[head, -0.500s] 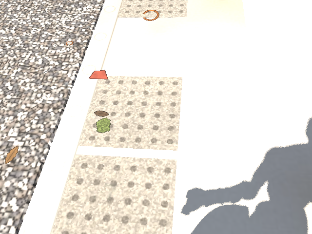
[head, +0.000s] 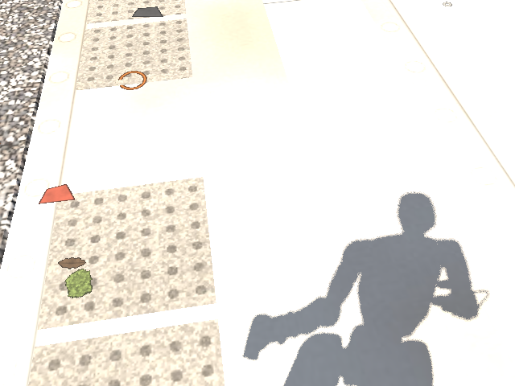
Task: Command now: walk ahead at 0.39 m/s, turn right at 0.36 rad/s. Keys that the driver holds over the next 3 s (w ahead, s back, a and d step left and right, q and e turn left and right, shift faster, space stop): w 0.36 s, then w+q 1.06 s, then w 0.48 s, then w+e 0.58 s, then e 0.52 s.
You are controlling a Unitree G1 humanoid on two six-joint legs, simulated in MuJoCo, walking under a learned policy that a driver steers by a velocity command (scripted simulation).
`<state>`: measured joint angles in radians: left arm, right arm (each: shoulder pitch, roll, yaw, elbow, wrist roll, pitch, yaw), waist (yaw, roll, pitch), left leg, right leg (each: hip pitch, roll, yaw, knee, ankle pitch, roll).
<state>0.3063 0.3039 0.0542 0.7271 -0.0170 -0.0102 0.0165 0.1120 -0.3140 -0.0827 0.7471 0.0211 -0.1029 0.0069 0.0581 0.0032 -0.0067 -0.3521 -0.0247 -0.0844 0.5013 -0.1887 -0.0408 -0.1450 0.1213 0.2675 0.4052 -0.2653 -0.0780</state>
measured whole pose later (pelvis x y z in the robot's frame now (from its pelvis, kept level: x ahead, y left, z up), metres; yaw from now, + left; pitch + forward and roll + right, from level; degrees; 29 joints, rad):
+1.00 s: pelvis +0.51 +0.02 -0.03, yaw +15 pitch +2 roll -3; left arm 0.33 0.31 0.08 0.83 -0.02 -0.05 0.00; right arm 0.07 -0.28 -0.04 0.63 0.02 -0.03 0.06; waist 0.07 0.02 0.06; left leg -0.56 0.04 0.05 0.61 -0.11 0.09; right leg 0.12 -0.02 -0.27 0.33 -0.44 0.04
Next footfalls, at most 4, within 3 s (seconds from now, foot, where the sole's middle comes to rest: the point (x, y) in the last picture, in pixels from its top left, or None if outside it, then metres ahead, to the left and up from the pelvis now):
0.06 left None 0.09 0.14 -0.78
0.50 right None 0.40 -0.13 -0.78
1.02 left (236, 327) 0.66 0.15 -0.78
1.50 right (271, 232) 0.99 0.07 -0.78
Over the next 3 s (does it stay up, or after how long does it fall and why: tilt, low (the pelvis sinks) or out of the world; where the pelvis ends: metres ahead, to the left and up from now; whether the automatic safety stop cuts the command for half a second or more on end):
stays up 1.41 0.46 -0.02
